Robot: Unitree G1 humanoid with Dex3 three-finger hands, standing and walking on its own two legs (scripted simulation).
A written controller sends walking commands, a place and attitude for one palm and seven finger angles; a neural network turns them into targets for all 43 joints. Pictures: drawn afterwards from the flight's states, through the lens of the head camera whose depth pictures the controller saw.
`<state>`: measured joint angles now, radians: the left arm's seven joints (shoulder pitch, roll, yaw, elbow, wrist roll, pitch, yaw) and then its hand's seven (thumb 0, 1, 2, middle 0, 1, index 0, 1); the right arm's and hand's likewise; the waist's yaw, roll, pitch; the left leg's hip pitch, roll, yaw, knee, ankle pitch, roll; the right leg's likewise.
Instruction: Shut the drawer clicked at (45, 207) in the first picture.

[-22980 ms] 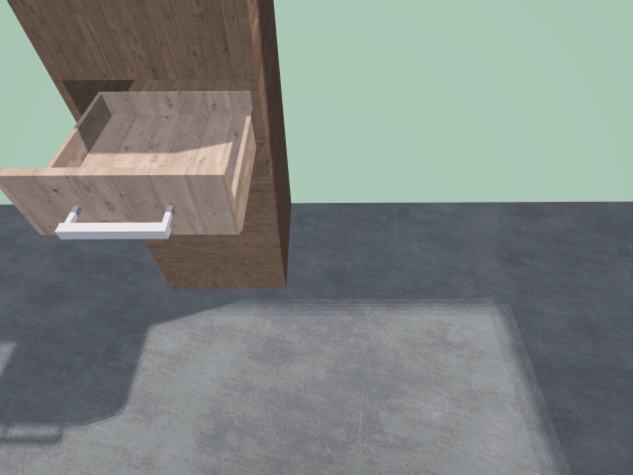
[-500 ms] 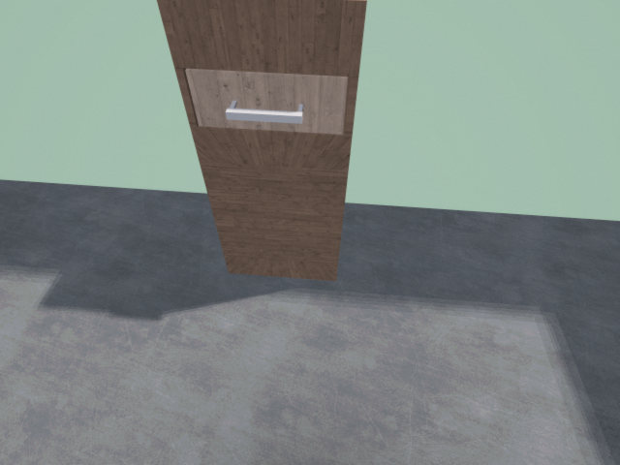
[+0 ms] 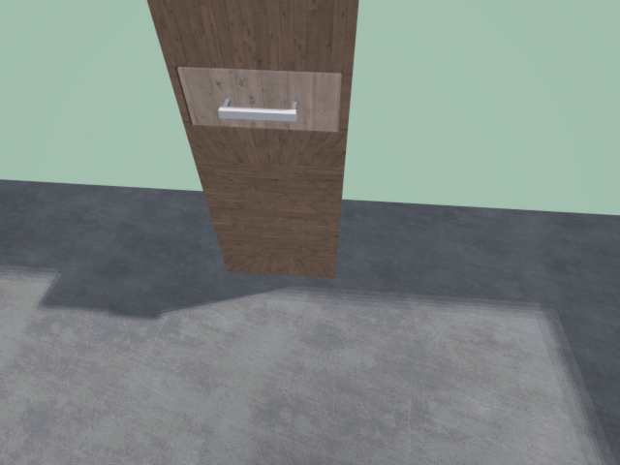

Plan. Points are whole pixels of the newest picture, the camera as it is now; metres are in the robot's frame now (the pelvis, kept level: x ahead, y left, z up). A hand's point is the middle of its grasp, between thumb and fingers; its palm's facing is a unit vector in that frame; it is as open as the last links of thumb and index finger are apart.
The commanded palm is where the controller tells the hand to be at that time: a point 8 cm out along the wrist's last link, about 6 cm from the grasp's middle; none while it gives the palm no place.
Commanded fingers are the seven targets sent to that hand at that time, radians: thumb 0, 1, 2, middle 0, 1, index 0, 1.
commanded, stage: look to check the result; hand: left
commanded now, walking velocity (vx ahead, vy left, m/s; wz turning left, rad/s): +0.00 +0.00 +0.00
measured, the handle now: (259, 109) +0.88 +0.17 -0.02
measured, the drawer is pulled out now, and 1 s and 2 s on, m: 0.00 0.00 0.00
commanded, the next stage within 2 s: stand and wait in 0.14 s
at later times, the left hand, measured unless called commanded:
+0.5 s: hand out of the picture +0.04 +0.18 -0.17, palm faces +0.02 -0.97 -0.23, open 7.4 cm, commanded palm none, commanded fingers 0.00 0.90 0.90 -0.20 -0.30 -0.20 -0.30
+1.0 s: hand out of the picture +0.05 +0.19 -0.17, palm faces +0.01 -0.97 -0.24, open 7.4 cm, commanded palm none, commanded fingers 0.00 0.90 0.90 -0.20 -0.30 -0.20 -0.30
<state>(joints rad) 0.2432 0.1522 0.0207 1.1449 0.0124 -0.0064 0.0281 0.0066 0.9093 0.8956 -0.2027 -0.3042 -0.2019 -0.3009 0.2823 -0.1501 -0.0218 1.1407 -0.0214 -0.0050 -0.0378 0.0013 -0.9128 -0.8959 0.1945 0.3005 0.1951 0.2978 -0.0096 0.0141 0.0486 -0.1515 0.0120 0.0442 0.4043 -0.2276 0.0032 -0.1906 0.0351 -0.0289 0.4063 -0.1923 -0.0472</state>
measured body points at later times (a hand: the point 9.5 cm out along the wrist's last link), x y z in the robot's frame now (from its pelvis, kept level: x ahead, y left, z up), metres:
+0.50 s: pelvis +0.01 -0.01 +0.00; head +0.02 -0.01 +0.45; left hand +0.04 +0.24 -0.15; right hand +0.01 -0.24 -0.16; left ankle -0.01 +0.12 -0.74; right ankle +0.02 -0.09 -0.74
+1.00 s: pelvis +0.01 +0.00 +0.00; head +0.03 -0.01 +0.45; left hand +0.05 +0.24 -0.15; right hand +0.02 -0.25 -0.16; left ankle -0.01 +0.12 -0.74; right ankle +0.02 -0.09 -0.74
